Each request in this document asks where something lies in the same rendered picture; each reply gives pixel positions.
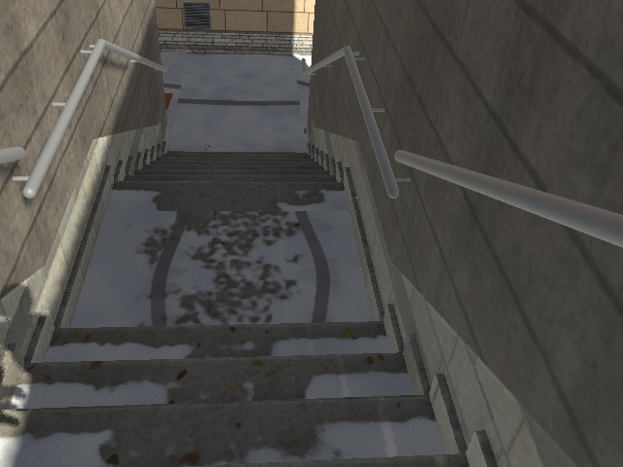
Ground stairs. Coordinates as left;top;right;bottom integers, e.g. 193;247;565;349
124;151;337;182
0;321;469;467

